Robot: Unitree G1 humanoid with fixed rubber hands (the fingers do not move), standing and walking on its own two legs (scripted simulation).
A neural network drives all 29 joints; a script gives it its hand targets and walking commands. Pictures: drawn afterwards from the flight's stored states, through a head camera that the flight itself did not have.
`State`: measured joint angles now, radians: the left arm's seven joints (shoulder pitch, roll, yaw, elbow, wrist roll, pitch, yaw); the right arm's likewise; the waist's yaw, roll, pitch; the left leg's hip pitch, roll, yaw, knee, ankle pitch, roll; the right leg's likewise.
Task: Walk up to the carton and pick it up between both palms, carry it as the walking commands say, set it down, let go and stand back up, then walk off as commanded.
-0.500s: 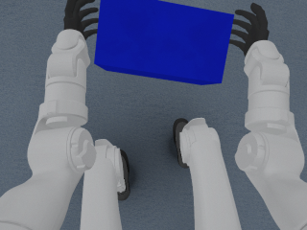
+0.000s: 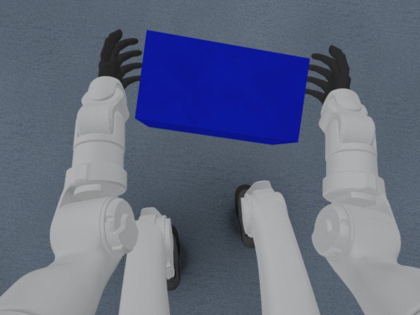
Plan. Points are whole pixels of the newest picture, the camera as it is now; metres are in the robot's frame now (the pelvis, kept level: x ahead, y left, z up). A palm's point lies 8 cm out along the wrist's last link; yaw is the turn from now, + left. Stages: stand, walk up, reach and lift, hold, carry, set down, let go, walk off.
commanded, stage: reach and lift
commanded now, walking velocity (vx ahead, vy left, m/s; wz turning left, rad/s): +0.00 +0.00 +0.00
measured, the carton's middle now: (219, 96) +0.49 -0.10 -0.17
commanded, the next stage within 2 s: none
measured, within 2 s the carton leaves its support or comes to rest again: neither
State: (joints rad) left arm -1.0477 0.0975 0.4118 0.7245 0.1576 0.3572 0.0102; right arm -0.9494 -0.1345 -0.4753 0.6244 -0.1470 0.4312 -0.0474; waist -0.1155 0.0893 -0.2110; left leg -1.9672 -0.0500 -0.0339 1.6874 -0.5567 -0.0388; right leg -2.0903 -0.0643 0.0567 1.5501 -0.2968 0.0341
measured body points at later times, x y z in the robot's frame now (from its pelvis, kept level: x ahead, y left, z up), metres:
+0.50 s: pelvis +0.02 +0.00 +0.06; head +0.26 -0.04 +0.44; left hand +0.52 +0.09 -0.01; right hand +0.43 -0.28 -0.02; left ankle +0.08 +0.13 -0.48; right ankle +0.15 -0.15 -0.48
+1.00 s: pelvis +0.04 +0.00 +0.13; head +0.24 -0.04 +0.53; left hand +0.50 +0.10 +0.07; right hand +0.42 -0.28 +0.06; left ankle +0.07 +0.13 -0.48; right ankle +0.15 -0.15 -0.48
